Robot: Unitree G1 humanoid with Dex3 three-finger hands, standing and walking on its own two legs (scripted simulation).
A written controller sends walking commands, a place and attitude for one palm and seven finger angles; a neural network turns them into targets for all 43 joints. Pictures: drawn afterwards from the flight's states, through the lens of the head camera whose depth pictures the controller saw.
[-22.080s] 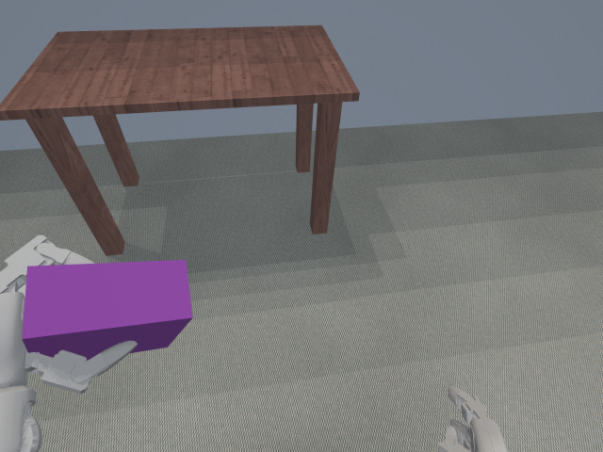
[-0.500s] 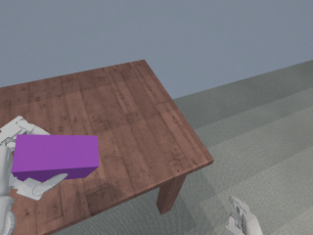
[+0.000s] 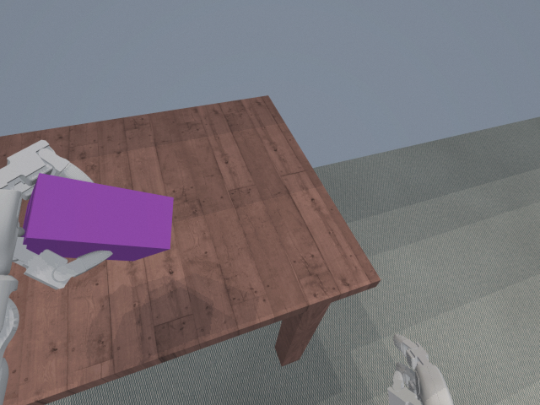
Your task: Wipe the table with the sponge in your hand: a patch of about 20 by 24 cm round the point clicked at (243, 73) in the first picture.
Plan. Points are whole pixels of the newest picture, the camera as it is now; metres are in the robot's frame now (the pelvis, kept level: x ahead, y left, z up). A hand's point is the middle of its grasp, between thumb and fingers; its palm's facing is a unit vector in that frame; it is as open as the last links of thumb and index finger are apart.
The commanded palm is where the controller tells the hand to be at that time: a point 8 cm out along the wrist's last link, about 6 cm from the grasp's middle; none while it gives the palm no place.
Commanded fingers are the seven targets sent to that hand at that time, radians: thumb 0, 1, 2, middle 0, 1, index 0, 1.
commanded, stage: turn the palm down, sponge in hand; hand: left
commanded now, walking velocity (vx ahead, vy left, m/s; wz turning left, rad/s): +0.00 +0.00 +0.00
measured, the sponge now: (116, 228) +0.27 +0.23 +0.14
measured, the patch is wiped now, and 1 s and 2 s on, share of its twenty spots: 0.00 0.00 0.00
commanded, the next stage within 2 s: none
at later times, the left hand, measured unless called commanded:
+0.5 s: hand (64, 272) +0.21 +0.25 +0.14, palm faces +0.37 -0.61 -0.70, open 10.1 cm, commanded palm +0.17 +0.26 +0.18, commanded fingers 0.00 0.10 1.30 -1.20 -1.60 -1.20 -1.60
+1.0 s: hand (97, 284) +0.21 +0.23 +0.11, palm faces +0.13 -0.41 -0.91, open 10.1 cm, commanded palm +0.19 +0.24 +0.18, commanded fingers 0.00 0.10 1.30 -1.20 -1.60 -1.20 -1.60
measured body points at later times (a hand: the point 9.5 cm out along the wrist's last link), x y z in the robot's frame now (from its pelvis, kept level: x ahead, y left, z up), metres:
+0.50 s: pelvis -0.01 -0.05 -0.01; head +0.00 -0.08 +0.44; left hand +0.18 +0.28 +0.18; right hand +0.20 -0.28 -0.10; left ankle +0.02 +0.08 -0.74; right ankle +0.00 -0.12 -0.74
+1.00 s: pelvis +0.00 -0.05 -0.01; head +0.02 -0.09 +0.43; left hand +0.20 +0.25 +0.16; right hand +0.20 -0.30 -0.11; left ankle +0.02 +0.08 -0.74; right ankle +0.00 -0.12 -0.74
